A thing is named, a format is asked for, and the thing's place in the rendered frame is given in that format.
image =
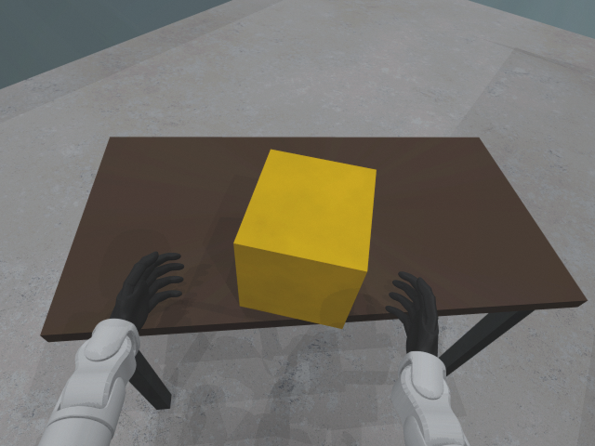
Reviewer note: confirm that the left robot hand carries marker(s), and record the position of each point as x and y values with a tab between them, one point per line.
138	296

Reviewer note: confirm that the right robot hand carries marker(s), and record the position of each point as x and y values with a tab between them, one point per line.
421	326

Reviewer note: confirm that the robot right forearm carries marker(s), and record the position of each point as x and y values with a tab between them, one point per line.
421	398

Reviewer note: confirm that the carton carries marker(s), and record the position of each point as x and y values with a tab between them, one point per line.
303	246

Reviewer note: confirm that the table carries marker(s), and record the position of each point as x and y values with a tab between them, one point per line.
443	211

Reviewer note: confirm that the robot left forearm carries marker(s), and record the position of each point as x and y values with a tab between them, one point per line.
89	406

